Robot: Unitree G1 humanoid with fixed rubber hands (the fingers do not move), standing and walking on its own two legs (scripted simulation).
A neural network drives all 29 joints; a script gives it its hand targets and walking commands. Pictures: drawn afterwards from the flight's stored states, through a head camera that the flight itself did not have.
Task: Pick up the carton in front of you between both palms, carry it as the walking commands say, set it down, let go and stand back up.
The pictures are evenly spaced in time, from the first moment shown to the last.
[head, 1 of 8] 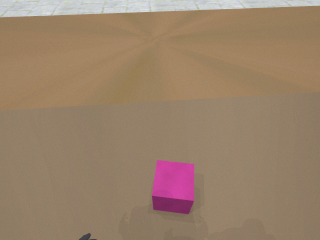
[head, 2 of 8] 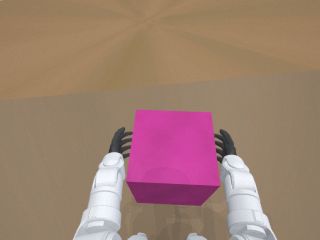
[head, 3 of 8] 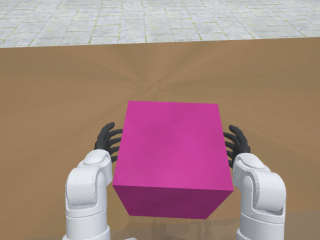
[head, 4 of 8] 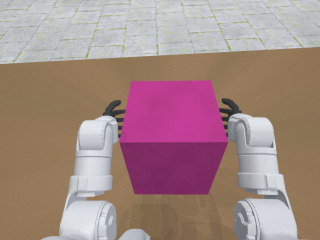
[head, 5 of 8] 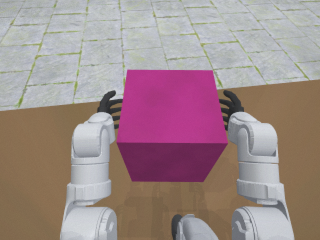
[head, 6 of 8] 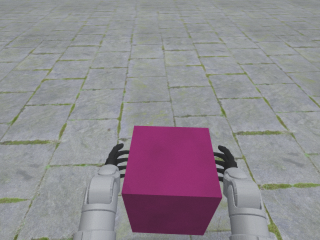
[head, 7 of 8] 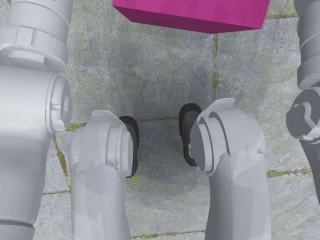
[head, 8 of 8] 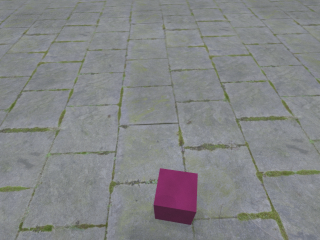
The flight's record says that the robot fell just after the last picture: no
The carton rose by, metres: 0.69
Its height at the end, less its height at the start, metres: -0.40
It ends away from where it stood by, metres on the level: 5.01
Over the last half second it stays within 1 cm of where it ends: yes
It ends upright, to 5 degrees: yes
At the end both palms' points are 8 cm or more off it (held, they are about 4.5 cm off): yes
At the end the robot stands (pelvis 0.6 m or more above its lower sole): yes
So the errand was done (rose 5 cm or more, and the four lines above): yes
